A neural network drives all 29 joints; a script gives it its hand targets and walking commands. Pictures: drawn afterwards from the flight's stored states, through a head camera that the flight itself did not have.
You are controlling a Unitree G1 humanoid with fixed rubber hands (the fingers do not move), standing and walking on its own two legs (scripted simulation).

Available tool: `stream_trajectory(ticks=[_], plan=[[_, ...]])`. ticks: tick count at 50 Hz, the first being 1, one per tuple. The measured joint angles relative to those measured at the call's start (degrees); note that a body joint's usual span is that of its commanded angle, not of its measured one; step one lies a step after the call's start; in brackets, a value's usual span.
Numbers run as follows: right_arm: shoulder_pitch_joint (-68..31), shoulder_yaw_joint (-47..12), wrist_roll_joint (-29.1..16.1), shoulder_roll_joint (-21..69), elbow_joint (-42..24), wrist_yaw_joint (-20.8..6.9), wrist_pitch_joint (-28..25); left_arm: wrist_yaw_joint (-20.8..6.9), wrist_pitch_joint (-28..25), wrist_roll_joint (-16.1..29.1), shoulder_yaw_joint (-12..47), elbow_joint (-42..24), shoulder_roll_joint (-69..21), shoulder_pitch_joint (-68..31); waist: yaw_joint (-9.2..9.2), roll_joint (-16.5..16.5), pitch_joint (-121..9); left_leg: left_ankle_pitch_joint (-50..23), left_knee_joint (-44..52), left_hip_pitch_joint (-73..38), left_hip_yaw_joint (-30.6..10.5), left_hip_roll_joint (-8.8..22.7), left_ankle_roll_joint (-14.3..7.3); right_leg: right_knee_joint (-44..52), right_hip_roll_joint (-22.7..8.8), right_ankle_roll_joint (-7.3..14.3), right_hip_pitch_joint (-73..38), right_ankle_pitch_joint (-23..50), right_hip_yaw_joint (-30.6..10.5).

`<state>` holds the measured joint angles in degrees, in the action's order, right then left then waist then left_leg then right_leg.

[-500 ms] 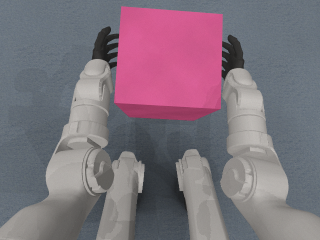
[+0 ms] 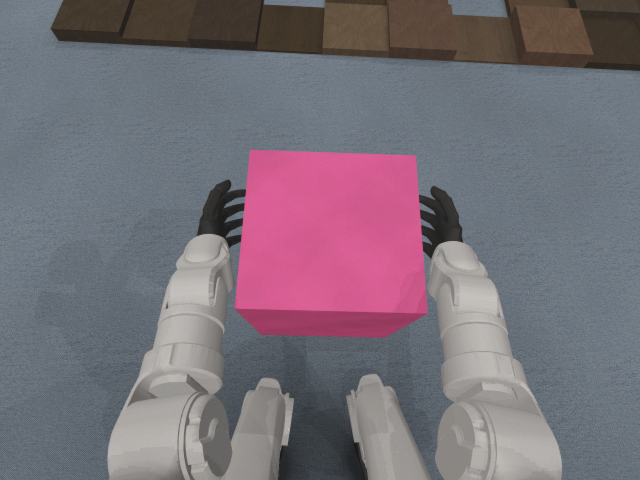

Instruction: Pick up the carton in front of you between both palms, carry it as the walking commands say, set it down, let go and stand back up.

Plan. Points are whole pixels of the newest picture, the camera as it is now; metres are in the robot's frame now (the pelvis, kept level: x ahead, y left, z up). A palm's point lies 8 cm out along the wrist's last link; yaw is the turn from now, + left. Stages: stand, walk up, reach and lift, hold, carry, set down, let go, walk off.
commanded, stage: reach and lift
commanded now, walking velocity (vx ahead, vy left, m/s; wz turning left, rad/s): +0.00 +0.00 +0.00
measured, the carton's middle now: (327, 257) +0.43 -0.01 -0.11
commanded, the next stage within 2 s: hold in 1.76 s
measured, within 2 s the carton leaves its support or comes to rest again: neither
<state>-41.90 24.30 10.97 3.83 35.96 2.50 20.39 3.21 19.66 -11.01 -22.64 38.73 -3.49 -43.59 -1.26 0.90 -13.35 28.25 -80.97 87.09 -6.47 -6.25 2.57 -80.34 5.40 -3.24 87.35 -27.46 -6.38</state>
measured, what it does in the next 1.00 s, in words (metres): rises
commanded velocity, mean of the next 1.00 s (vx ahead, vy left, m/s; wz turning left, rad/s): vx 0.00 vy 0.00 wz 0.00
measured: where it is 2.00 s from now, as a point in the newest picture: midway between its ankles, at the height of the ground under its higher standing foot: (318, 476)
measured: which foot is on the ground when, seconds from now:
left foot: down 0.00-1.00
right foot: down 0.00-1.00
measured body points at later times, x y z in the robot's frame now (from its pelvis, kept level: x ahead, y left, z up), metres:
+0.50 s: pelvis +0.05 +0.00 +0.13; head +0.11 +0.00 +0.58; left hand +0.39 +0.14 +0.10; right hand +0.39 -0.16 +0.10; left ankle +0.07 +0.13 -0.57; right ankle +0.08 -0.14 -0.57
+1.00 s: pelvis +0.05 +0.00 +0.17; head +0.02 -0.01 +0.62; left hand +0.36 +0.15 +0.18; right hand +0.36 -0.16 +0.18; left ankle +0.07 +0.13 -0.57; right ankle +0.08 -0.13 -0.57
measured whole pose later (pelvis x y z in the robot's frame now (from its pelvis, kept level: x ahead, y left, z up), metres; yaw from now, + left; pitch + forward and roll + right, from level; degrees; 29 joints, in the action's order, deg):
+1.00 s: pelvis +0.05 +0.00 +0.17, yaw +0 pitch -3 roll +0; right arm -17.8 17.0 16.6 9.4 23.0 -0.2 35.3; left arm -0.1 34.9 -16.8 -17.3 23.4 -9.3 -17.8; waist -0.3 0.1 -1.2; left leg 13.4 -27.3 10.5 -8.6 -2.7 0.9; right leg -27.2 2.6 -0.8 10.9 -12.9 -8.0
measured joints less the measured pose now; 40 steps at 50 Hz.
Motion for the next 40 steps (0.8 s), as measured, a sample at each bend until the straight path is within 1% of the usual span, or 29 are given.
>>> stream_trajectory(ticks=[13,22,29,36,40], plan=[[11.40,-2.71,0.12,2.24,-1.83,-0.46,-1.79,-0.19,-1.71,0.10,2.17,-2.87,-2.59,12.22,0.15,-0.33,0.97,-3.21,16.87,-22.38,-0.91,0.78,-0.78,16.71,-0.78,0.89,-22.34,3.09,-0.76],[19.21,-5.24,0.32,3.43,-4.42,-0.72,-0.73,-0.33,-0.52,0.01,4.37,-6.13,-3.93,20.51,0.32,-0.53,2.86,-6.62,30.49,-40.43,-1.57,1.64,-1.25,30.23,-1.49,1.51,-40.35,6.44,-1.22],[24.64,-7.37,0.58,4.23,-8.19,-0.84,2.82,-0.65,3.07,-0.29,6.14,-10.11,-4.75,26.07,0.63,-0.60,4.51,-9.89,41.50,-55.16,-1.93,2.47,-1.55,41.10,-2.08,1.97,-55.01,9.68,-1.58],[28.43,-10.03,1.14,4.53,-13.40,-0.92,8.78,-1.16,9.02,-0.95,8.48,-15.39,-4.90,29.92,0.90,-0.70,6.72,-12.92,50.71,-68.83,-2.22,3.20,-1.72,50.18,-2.62,2.30,-68.63,12.65,-1.73],[28.00,-10.31,2.47,4.59,-14.10,-1.38,12.16,-1.77,12.49,-2.39,8.46,-16.35,-4.94,29.62,1.02,-0.76,8.03,-14.08,53.70,-74.08,-2.24,3.47,-1.75,53.08,-2.78,2.41,-73.85,13.79,-1.77]])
